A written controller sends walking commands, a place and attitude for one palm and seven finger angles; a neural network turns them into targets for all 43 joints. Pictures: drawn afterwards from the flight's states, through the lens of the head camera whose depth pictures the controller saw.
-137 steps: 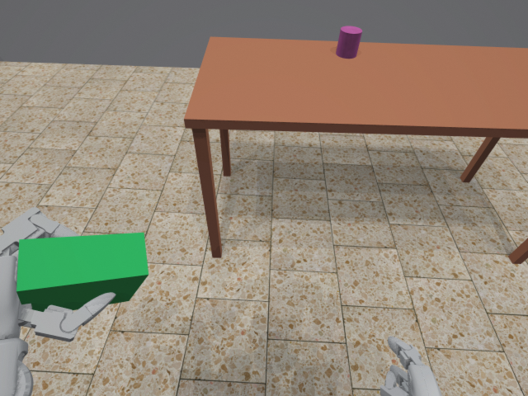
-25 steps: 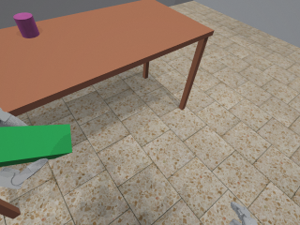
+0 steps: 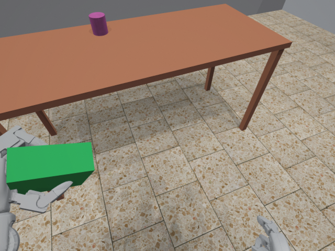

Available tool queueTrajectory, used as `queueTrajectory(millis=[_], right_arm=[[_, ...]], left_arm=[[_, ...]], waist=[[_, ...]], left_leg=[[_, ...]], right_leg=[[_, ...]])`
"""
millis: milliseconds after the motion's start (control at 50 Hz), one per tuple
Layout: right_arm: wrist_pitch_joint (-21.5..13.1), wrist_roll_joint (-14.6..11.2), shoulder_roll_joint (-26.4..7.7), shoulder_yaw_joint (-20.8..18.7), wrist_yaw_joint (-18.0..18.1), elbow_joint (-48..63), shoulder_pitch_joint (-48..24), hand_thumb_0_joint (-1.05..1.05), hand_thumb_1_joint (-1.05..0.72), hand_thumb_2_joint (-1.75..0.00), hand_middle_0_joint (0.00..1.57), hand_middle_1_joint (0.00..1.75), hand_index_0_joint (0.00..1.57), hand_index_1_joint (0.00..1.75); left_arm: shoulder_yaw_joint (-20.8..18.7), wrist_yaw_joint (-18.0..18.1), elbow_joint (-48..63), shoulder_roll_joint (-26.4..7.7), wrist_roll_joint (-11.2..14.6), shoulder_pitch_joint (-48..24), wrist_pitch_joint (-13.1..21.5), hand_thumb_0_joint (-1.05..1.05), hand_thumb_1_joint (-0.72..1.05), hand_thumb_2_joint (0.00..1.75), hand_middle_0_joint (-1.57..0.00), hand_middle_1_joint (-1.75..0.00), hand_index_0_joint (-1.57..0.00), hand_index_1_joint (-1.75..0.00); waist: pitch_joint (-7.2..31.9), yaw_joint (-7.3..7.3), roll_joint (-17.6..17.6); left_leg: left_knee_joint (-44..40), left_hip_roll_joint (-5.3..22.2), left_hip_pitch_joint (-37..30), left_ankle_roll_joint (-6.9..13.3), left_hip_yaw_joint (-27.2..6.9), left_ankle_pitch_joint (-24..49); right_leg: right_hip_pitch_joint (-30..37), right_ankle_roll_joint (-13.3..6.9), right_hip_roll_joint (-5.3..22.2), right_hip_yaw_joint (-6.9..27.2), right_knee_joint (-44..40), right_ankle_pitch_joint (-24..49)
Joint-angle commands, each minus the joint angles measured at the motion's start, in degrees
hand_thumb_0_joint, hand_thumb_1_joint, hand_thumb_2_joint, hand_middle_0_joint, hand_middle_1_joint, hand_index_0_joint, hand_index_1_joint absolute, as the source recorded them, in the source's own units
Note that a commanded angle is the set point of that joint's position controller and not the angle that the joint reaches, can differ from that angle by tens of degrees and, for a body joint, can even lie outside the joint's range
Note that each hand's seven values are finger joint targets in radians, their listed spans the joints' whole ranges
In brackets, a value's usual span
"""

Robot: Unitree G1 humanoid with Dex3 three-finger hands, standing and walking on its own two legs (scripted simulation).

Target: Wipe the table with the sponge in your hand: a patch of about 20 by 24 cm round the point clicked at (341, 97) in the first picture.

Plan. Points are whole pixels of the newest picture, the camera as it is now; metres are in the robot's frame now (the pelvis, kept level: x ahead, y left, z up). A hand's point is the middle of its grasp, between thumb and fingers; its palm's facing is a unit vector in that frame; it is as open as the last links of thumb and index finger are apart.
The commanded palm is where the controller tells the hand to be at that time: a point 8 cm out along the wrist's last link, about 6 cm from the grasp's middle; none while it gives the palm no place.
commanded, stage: take the last steps up to it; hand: left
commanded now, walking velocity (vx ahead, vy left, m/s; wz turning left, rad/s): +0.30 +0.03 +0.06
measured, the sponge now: (63, 168) +0.23 +0.21 +0.15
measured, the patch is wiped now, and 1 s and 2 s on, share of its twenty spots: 0.00 0.00 0.00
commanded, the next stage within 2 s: none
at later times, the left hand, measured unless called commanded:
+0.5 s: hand (59, 172) +0.21 +0.20 +0.17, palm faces +0.41 -0.79 -0.45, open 9.3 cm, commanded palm +0.15 +0.25 +0.18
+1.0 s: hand (75, 124) +0.31 +0.21 +0.18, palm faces +0.41 -0.79 -0.46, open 9.3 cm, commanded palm +0.25 +0.25 +0.18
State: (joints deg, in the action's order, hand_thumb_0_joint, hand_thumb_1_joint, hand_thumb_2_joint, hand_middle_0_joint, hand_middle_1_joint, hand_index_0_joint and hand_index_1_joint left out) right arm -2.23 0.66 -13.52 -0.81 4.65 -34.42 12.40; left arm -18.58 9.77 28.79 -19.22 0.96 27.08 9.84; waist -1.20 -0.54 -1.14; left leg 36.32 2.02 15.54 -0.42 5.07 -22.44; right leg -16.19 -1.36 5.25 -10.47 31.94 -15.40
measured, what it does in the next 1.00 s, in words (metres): walks ahead: left foot, then right foot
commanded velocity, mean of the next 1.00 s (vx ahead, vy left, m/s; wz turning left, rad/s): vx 0.30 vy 0.04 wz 0.03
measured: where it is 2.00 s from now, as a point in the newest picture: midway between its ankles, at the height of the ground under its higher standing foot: (175, 233)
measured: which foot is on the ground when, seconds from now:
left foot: up 0.00-0.00, down 0.02-0.34, up 0.36-0.72, down 0.74-1.00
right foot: down 0.00-0.04, up 0.06-0.30, down 0.32-0.76, up 0.78-1.00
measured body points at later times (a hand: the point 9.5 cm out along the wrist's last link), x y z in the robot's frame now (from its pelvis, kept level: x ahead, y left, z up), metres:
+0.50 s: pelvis +0.00 -0.04 +0.00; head +0.01 -0.06 +0.45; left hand +0.18 +0.24 +0.19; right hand +0.15 -0.27 -0.11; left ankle -0.01 +0.10 -0.65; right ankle +0.01 -0.11 -0.73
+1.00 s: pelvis +0.10 -0.03 +0.00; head +0.12 -0.04 +0.45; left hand +0.28 +0.25 +0.20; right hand +0.27 -0.22 -0.10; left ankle +0.08 +0.11 -0.73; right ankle +0.14 -0.15 -0.71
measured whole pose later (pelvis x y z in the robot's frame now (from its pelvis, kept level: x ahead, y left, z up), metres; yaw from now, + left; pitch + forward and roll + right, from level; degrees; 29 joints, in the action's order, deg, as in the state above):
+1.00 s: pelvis +0.10 -0.03 +0.00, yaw +1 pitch +0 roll +0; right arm -5.8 -0.1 -6.4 1.9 2.8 -34.4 12.1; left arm -20.6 9.1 30.2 -21.6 0.8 28.4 12.6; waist -2.8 -0.6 1.6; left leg 30.3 7.2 12.8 -2.1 9.0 -16.7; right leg -23.1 1.7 4.6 -8.0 42.1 -21.3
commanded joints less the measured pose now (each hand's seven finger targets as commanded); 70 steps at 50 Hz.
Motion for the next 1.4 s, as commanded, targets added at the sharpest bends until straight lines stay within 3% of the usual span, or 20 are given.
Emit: queueTrajectory(millis=[0, 40, 140, 260, 280, 320, 340, 440, 680, 740, 760, 860, 980, 1000, 1040, 1060, 1160, 1320, 1340, 1380], right_arm=[[-3.72, -0.52, -5.75, -2.35, 0.62, 10.70, -4.32, 0.00, -0.90, -0.90, 0.20, 0.30, 0.20, 0.30], [-4.72, -0.59, -4.26, -1.87, -0.10, 8.38, -3.28, 0.00, -0.90, -0.90, 0.20, 0.30, 0.20, 0.30], [-6.14, -1.40, -4.98, -2.31, -1.10, 6.68, -4.23, 0.00, -0.90, -0.90, 0.20, 0.30, 0.20, 0.30], [-5.69, -0.67, -4.63, -1.26, -0.22, 6.07, -5.14, 0.00, -0.90, -0.90, 0.20, 0.30, 0.20, 0.30], [-5.23, -0.65, -4.22, -1.31, -0.19, 5.84, -5.09, 0.00, -0.90, -0.90, 0.20, 0.30, 0.20, 0.30], [-4.93, -0.95, -2.90, -1.59, -0.49, 6.90, -6.13, 0.00, -0.90, -0.90, 0.20, 0.30, 0.20, 0.30], [-4.88, -0.59, -5.02, -2.55, -1.11, 6.77, -7.46, 0.00, -0.90, -0.90, 0.20, 0.30, 0.20, 0.30], [-2.86, -0.60, -2.83, -1.11, -1.04, 5.44, -7.38, 0.00, -0.90, -0.90, 0.20, 0.30, 0.20, 0.30], [-3.62, -0.69, -4.29, -2.63, 0.26, 8.97, -3.39, 0.00, -0.90, -0.90, 0.20, 0.30, 0.20, 0.30], [-4.03, -1.19, -5.22, -2.76, -0.02, 9.49, -3.77, 0.00, -0.90, -0.90, 0.20, 0.30, 0.20, 0.30], [-4.45, -0.47, -4.17, -1.93, -0.10, 8.41, -4.31, 0.00, -0.90, -0.90, 0.20, 0.30, 0.20, 0.30], [-5.81, -1.02, -4.40, -2.41, -1.32, 7.54, -4.36, 0.00, -0.90, -0.90, 0.20, 0.30, 0.20, 0.30], [-5.49, -0.88, -3.79, -1.73, -0.52, 6.86, -4.50, 0.00, -0.90, -0.90, 0.20, 0.30, 0.20, 0.30], [-5.04, -1.08, -3.11, -1.77, -0.46, 6.71, -4.25, 0.00, -0.90, -0.90, 0.20, 0.30, 0.20, 0.30], [-4.62, -1.01, -2.25, -1.23, -1.01, 8.13, -6.63, 0.00, -0.90, -0.90, 0.20, 0.30, 0.20, 0.30], [-4.58, -1.05, -3.10, -1.95, -1.31, 6.86, -6.59, 0.00, -0.90, -0.90, 0.20, 0.30, 0.20, 0.30], [-2.73, -0.72, -3.03, -1.18, -1.29, 5.98, -8.18, 0.00, -0.90, -0.90, 0.20, 0.30, 0.20, 0.30], [-3.40, -0.44, -3.34, -3.07, -0.52, 9.01, -4.23, 0.00, -0.90, -0.90, 0.20, 0.30, 0.20, 0.30], [-3.57, -0.80, -4.49, -3.72, -0.09, 9.16, -3.05, 0.00, -0.90, -0.90, 0.20, 0.30, 0.20, 0.30], [-3.89, -1.27, -5.83, -4.04, -0.55, 10.02, -3.42, 0.00, -0.90, -0.90, 0.20, 0.30, 0.20, 0.30]], left_arm=[[-6.77, 2.23, 18.79, -10.75, 0.79, -8.00, 5.11, 0.00, 0.10, 1.30, -1.20, -1.60, -1.20, -1.60], [-7.63, 1.46, 14.38, -12.49, -0.46, -6.43, 5.88, 0.00, 0.10, 1.30, -1.20, -1.60, -1.20, -1.60], [-5.54, 0.08, 12.16, -9.31, -0.74, -5.68, 5.67, 0.00, 0.10, 1.30, -1.20, -1.60, -1.20, -1.60], [-5.55, 0.25, 8.05, -9.59, -0.70, -7.77, 4.45, 0.00, 0.10, 1.30, -1.20, -1.60, -1.20, -1.60], [-5.84, 0.30, 6.96, -10.13, -0.98, -8.21, 4.26, 0.00, 0.10, 1.30, -1.20, -1.60, -1.20, -1.60], [-8.68, 0.78, 6.76, -13.90, -0.78, -9.87, 3.82, 0.00, 0.10, 1.30, -1.20, -1.60, -1.20, -1.60], [-8.76, 0.50, 8.06, -14.15, -0.47, -11.98, 4.37, 0.00, 0.10, 1.30, -1.20, -1.60, -1.20, -1.60], [-9.43, -0.50, 8.17, -12.44, -0.29, -4.33, 6.60, 0.00, 0.10, 1.30, -1.20, -1.60, -1.20, -1.60], [-6.91, 2.01, 12.77, -10.73, 0.13, -7.14, 5.37, 0.00, 0.10, 1.30, -1.20, -1.60, -1.20, -1.60], [-6.02, 1.38, 13.36, -10.65, -0.08, -9.34, 6.96, 0.00, 0.10, 1.30, -1.20, -1.60, -1.20, -1.60], [-7.78, 1.20, 11.74, -12.77, -0.64, -8.42, 6.78, 0.00, 0.10, 1.30, -1.20, -1.60, -1.20, -1.60], [-7.83, 0.38, 17.17, -10.44, -0.19, -2.48, 6.65, 0.00, 0.10, 1.30, -1.20, -1.60, -1.20, -1.60], [-8.46, 0.30, 8.86, -10.00, 0.21, -3.62, 5.57, 0.00, 0.10, 1.30, -1.20, -1.60, -1.20, -1.60], [-8.61, 0.31, 8.03, -10.52, 0.02, -4.47, 5.28, 0.00, 0.10, 1.30, -1.20, -1.60, -1.20, -1.60], [-11.33, 0.65, 5.79, -14.07, 0.04, -4.93, 4.47, 0.00, 0.10, 1.30, -1.20, -1.60, -1.20, -1.60], [-9.94, 0.10, 6.26, -12.87, 0.85, -6.23, 4.92, 0.00, 0.10, 1.30, -1.20, -1.60, -1.20, -1.60], [-9.84, -0.08, 12.40, -12.21, -0.15, -4.64, 7.40, 0.00, 0.10, 1.30, -1.20, -1.60, -1.20, -1.60], [-10.01, 2.26, 16.00, -11.25, 0.10, -2.26, 6.78, 0.00, 0.10, 1.30, -1.20, -1.60, -1.20, -1.60], [-9.22, 2.17, 16.35, -10.69, 0.10, -2.55, 6.92, 0.00, 0.10, 1.30, -1.20, -1.60, -1.20, -1.60], [-9.21, 2.14, 17.73, -11.04, 0.17, -4.75, 8.22, 0.00, 0.10, 1.30, -1.20, -1.60, -1.20, -1.60]], waist=[[8.83, 0.99, 15.51], [6.11, 1.23, 20.79], [1.61, 0.63, 13.69], [3.01, 0.54, 11.53], [3.48, 0.45, 6.87], [3.76, -0.97, -18.06], [3.34, -0.44, -14.35], [3.13, 0.73, -4.27], [5.72, 0.63, -1.22], [7.41, 1.15, 20.48], [4.43, 1.46, 19.37], [4.65, 0.24, 14.93], [5.84, 0.24, 10.40], [7.03, -0.03, 3.94], [7.48, -1.30, -17.69], [6.11, -0.65, -15.09], [5.04, 0.63, -6.20], [8.16, 0.22, -3.63], [9.19, 1.33, 2.25], [10.41, 1.17, 21.02]], left_leg=[[-18.44, 11.94, -13.35, 6.55, -14.23, 12.36], [-21.77, 21.83, -11.23, 14.19, -29.10, 10.76], [-21.98, 13.87, -0.13, 10.76, -12.59, 2.34], [-14.56, 11.55, 5.65, 6.74, -8.14, -5.97], [-8.14, 9.39, 9.54, 5.24, -5.49, -8.92], [22.56, -0.91, 24.38, 0.65, 0.86, -11.61], [30.27, 0.64, 24.06, 0.00, -5.49, -7.57], [26.91, 4.01, 20.37, -1.42, -3.62, 3.84], [-11.15, 1.67, -5.51, 1.20, 5.02, 8.66], [-19.28, 21.94, -19.52, 12.33, -25.47, 16.11], [-21.92, 24.27, -14.39, 15.26, -29.79, 11.65], [-19.97, 16.94, -6.10, 10.71, -9.16, 14.44], [-9.34, 12.58, 1.07, 5.39, -0.13, 5.17], [1.00, 9.78, 4.38, 4.11, 2.11, 4.26], [30.48, 0.06, 25.09, 0.64, 0.37, -10.54], [35.74, 2.30, 25.05, 0.03, -5.24, -7.47], [24.30, 5.36, 18.73, -1.15, -3.27, 1.06], [-9.09, 0.28, -1.93, -0.12, 7.07, 11.81], [-12.34, 1.85, -8.73, 0.91, 4.06, 12.78], [-16.45, 20.40, -20.33, 11.17, -23.77, 29.53]], right_leg=[[-5.68, 1.89, -0.09, 5.75, 10.81, -5.32], [-17.51, 2.45, -2.10, 8.00, 27.70, -18.55], [-10.34, 3.41, -1.46, 5.25, 20.63, -7.07], [7.70, 3.26, -4.71, 0.46, -2.99, -5.55], [12.03, 1.84, -2.36, 4.33, -7.06, -6.97], [15.10, -8.81, 18.10, 39.51, -20.76, -19.47], [11.53, -9.62, 19.93, 42.55, -23.23, -23.72], [8.59, -7.11, 13.24, 17.33, -18.19, 3.96], [5.59, -4.03, 7.73, 11.99, -5.67, 0.28], [-16.78, 1.65, -2.97, 5.30, 26.03, -19.92], [-19.65, 1.61, -1.42, 9.05, 32.07, -18.81], [-13.46, 2.92, 0.51, 5.23, 22.59, -7.94], [6.85, 3.23, -3.87, -1.92, -1.98, -0.89], [11.53, 1.53, -1.04, 3.13, -6.63, -1.41], [19.43, -9.23, 19.93, 39.29, -16.26, 2.20], [15.62, -9.34, 20.50, 39.38, -17.99, -3.62], [9.52, -7.14, 14.92, 14.81, -14.09, 15.33], [9.72, -4.13, 9.76, 9.31, -5.04, 12.35], [6.17, -2.29, 7.91, 7.09, 3.37, 11.43], [-14.12, 2.43, -2.96, 3.15, 27.56, -19.44]])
